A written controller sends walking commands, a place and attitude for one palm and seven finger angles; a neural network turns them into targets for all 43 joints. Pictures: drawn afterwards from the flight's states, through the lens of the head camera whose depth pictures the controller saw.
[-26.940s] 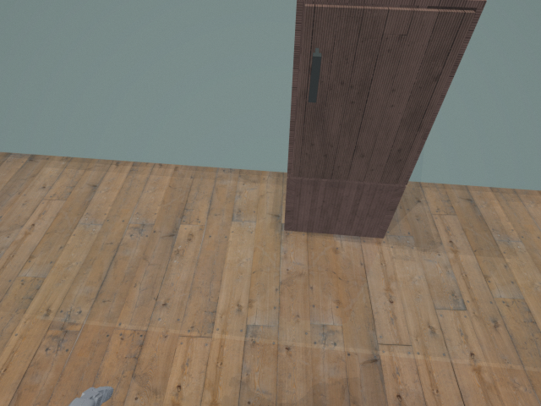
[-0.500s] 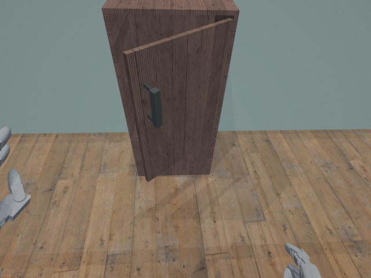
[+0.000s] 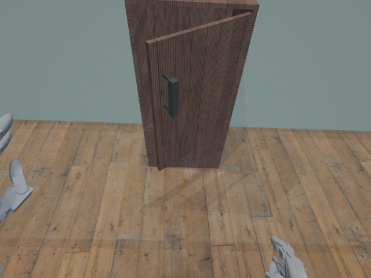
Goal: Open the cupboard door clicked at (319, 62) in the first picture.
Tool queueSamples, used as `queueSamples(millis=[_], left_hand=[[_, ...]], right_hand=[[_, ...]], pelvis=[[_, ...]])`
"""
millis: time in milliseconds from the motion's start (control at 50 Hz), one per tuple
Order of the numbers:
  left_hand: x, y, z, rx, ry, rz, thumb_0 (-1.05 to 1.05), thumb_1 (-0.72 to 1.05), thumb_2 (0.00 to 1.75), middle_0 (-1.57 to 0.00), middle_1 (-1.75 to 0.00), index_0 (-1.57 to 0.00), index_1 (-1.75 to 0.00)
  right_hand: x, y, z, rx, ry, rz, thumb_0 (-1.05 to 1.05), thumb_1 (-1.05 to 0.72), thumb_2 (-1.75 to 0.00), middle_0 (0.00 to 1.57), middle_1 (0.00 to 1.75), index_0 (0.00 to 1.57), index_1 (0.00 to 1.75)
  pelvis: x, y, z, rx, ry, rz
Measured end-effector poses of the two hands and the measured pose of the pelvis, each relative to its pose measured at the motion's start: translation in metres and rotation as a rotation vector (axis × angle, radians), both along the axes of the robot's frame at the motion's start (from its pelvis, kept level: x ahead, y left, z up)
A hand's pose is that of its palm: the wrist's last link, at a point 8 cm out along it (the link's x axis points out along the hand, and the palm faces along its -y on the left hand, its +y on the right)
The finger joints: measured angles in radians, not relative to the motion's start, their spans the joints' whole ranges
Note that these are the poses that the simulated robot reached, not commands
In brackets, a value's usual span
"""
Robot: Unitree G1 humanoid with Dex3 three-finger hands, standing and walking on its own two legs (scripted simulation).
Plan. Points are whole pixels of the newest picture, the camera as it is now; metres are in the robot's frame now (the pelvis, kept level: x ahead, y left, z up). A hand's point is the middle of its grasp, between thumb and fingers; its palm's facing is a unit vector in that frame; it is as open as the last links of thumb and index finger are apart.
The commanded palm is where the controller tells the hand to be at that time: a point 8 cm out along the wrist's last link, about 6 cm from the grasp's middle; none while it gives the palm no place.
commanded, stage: stop stepping back and stand still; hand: left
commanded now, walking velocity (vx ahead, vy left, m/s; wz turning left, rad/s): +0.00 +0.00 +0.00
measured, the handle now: (169, 95) +0.63 +0.08 +0.04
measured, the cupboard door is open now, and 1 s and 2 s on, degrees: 39 39 39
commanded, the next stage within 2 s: let the arm hang, fingers relaxed in 0.06 s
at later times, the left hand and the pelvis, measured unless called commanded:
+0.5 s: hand out of the picture +0.00 +0.20 -0.17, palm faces +0.06 -0.98 -0.18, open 6.9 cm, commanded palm none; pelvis -0.03 +0.02 +0.00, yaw +4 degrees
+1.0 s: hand out of the picture -0.05 +0.24 -0.15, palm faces +0.07 -0.95 -0.29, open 7.3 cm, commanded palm none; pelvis -0.03 +0.03 +0.01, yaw +3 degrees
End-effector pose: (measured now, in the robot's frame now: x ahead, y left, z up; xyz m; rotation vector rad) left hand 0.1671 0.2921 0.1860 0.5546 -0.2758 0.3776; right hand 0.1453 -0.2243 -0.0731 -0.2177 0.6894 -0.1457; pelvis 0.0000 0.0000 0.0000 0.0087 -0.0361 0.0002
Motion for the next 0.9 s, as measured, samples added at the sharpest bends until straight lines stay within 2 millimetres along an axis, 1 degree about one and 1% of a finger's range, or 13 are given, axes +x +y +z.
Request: queueSamples(millis=[100,160,180,200,240,300,360,440,500,560,680,780,900], left_hand=[[-0.008,-0.001,0.021,0.063,-0.037,-0.037,0.01,0.89,0.9,-0.21,-0.31,-0.22,-0.31],[-0.01,0.012,0.015,0.046,-0.001,-0.011,0.01,0.89,0.9,-0.21,-0.31,-0.22,-0.31],[-0.007,0.018,0.004,0.037,0.036,-0.006,0.01,0.89,0.9,-0.21,-0.31,-0.21,-0.31],[-0.002,0.025,-0.016,0.011,0.118,0.006,0.0,0.89,0.9,-0.21,-0.31,-0.21,-0.31],[0.006,0.036,-0.074,-0.096,0.36,0.059,0.0,0.89,0.9,-0.2,-0.31,-0.21,-0.31],[-0.011,0.029,-0.173,-0.263,0.753,0.126,0.0,0.9,0.9,-0.2,-0.3,-0.2,-0.3],[-0.06,-0.004,-0.252,-0.397,1.065,0.126,0.0,0.91,0.9,-0.2,-0.3,-0.2,-0.3],[-0.138,-0.05,-0.312,-0.591,1.364,0.136,0.01,0.92,0.9,-0.2,-0.3,-0.2,-0.3],[-0.18,-0.045,-0.326,-0.644,1.465,0.219,-0.01,1.0,0.9,-0.21,-0.3,-0.21,-0.3],[-0.216,-0.038,-0.327,-0.664,1.558,0.275,-0.01,0.99,0.9,-0.21,-0.3,-0.21,-0.3],[-0.268,-0.019,-0.312,-0.648,1.669,0.391,0.0,0.95,0.9,-0.21,-0.3,-0.21,-0.3],[-0.28,-0.007,-0.304,-0.618,1.683,0.44,0.0,0.92,0.9,-0.2,-0.3,-0.2,-0.3],[-0.26,-0.002,-0.302,-0.594,1.623,0.425,0.0,0.91,0.9,-0.2,-0.3,-0.2,-0.3]], right_hand=[[0.007,0.008,0.002,0.031,-0.009,0.018,0.02,-0.91,-0.9,0.2,0.3,0.21,0.3],[0.006,0.01,0.003,0.023,0.008,0.001,0.02,-0.91,-0.9,0.2,0.3,0.21,0.3],[0.006,0.01,0.001,0.026,0.006,0.011,0.02,-0.91,-0.9,0.2,0.3,0.21,0.3],[0.005,0.009,-0.005,0.03,0.023,0.027,0.01,-0.91,-0.9,0.2,0.3,0.21,0.3],[0.001,0.005,-0.02,0.033,0.09,0.043,0.01,-0.91,-0.9,0.2,0.3,0.21,0.3],[-0.015,0.001,-0.039,0.032,0.188,0.047,0.01,-0.91,-0.9,0.2,0.3,0.21,0.3],[-0.041,-0.003,-0.052,0.034,0.289,0.034,0.01,-0.91,-0.9,0.2,0.3,0.2,0.3],[-0.088,-0.004,-0.054,0.012,0.463,-0.001,0.01,-0.91,-0.9,0.2,0.3,0.2,0.3],[-0.124,0.0,-0.052,-0.007,0.594,-0.015,0.01,-0.91,-0.9,0.2,0.3,0.2,0.3],[-0.152,0.005,-0.052,-0.007,0.693,-0.028,0.01,-0.91,-0.9,0.2,0.3,0.2,0.3],[-0.176,0.017,-0.059,0.03,0.767,-0.049,0.01,-0.91,-0.9,0.2,0.3,0.2,0.3],[-0.171,0.023,-0.065,0.059,0.738,-0.053,0.01,-0.91,-0.9,0.2,0.3,0.2,0.3],[-0.151,0.021,-0.067,0.068,0.676,-0.046,0.01,-0.91,-0.9,0.2,0.3,0.2,0.3]], pelvis=[[-0.001,0.003,0.002,-0.026,0.015,-0.002],[0.0,0.01,0.005,-0.023,0.016,-0.008],[-0.001,0.013,0.005,-0.023,0.024,-0.005],[-0.002,0.016,0.004,-0.021,0.033,0.003],[-0.008,0.022,0.001,-0.015,0.044,0.021],[-0.018,0.023,-0.003,0.006,0.048,0.038],[-0.025,0.02,-0.006,0.01,0.026,0.045],[-0.026,0.019,-0.002,-0.016,0.01,0.063],[-0.029,0.019,0.002,-0.027,0.003,0.069],[-0.032,0.022,0.006,-0.035,0.009,0.074],[-0.035,0.029,0.01,-0.031,0.015,0.072],[-0.035,0.031,0.011,-0.025,0.009,0.066],[-0.035,0.031,0.012,-0.019,0.003,0.061]])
